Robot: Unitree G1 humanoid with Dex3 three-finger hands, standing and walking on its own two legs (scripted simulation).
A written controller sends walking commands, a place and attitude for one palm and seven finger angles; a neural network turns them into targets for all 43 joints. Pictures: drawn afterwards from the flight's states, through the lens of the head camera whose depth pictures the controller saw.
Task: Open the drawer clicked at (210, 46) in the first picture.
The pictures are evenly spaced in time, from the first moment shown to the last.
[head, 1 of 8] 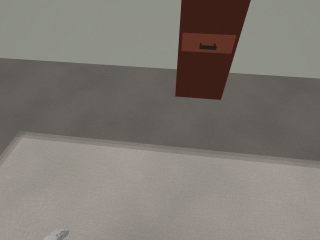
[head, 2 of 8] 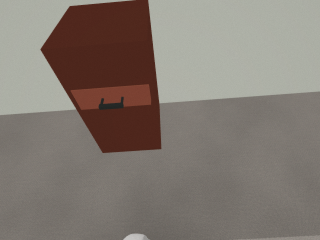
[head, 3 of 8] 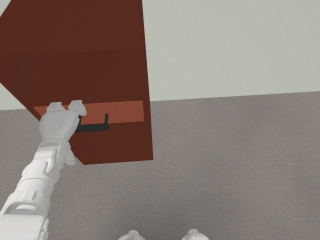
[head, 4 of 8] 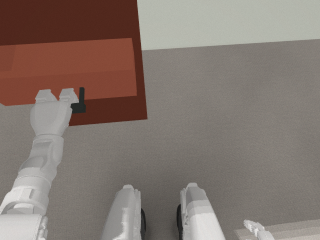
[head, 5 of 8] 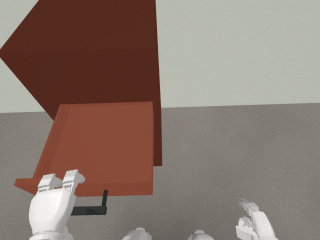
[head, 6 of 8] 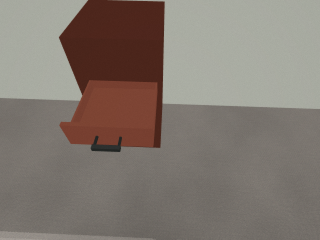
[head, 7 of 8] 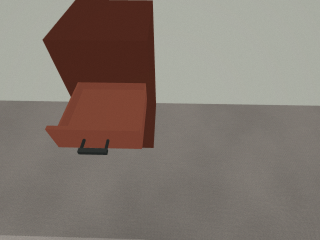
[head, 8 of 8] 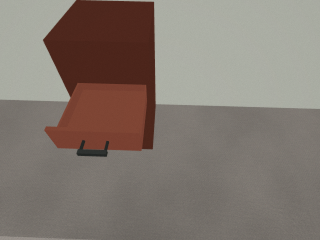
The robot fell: no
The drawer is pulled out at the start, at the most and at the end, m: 0.00 0.30 0.30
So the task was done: yes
